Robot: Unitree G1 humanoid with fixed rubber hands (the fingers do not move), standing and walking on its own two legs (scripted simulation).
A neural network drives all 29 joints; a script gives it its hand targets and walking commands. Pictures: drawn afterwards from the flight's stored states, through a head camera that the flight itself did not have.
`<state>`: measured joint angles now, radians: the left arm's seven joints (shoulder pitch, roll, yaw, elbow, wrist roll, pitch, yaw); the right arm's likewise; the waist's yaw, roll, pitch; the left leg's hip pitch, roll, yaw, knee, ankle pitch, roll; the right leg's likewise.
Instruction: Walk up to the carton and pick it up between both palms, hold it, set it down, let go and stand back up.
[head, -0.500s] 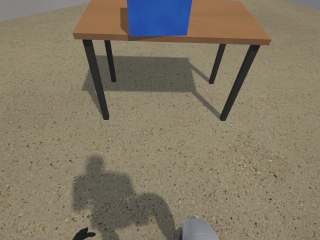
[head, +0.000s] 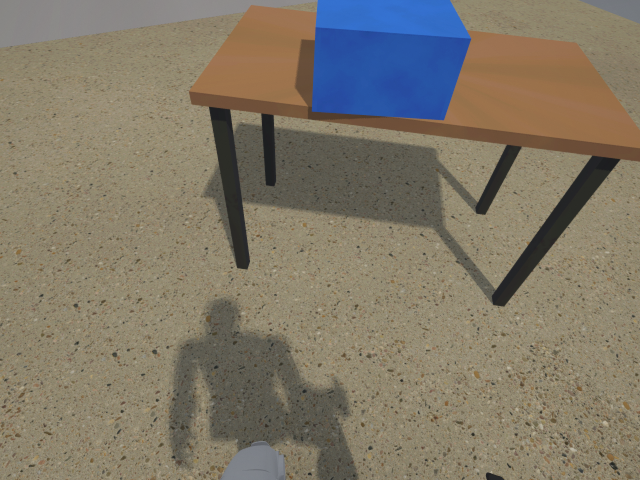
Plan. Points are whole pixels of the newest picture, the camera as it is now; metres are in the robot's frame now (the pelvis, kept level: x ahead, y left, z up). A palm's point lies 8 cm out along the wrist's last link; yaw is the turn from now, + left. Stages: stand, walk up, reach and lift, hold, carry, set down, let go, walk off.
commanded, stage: walk up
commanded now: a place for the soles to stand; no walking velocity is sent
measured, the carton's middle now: (380, 49) +1.00 -0.11 +0.08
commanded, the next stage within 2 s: none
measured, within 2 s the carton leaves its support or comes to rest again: neither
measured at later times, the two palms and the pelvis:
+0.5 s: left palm (222, 344) +0.32 +0.17 -0.10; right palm out of the picture +0.11 -0.25 -0.11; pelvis +0.17 -0.03 +0.01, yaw -8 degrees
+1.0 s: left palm (241, 342) +0.36 +0.15 -0.16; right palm (513, 317) +0.40 -0.31 -0.11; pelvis +0.33 -0.08 -0.01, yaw -1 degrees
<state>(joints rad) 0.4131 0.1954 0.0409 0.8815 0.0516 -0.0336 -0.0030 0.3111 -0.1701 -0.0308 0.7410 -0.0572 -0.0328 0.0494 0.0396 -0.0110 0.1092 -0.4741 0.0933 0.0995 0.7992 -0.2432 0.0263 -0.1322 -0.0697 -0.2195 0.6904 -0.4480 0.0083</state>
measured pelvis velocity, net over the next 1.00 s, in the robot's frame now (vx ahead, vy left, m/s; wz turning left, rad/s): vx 0.33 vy -0.08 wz -0.02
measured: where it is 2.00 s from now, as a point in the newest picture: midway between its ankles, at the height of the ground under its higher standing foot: (360, 405)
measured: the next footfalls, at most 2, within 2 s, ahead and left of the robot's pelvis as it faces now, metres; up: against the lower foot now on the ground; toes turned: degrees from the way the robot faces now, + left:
left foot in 0.02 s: +0.17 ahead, +0.10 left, +0.00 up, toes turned +7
right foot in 0.56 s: +0.35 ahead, -0.19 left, +0.00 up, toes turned -14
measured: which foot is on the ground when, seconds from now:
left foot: up 0.00-0.00, down 0.02-0.56, up 0.58-0.94, down 0.96-1.00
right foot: down 0.00-0.02, up 0.04-0.54, down 0.56-0.96, up 0.98-1.00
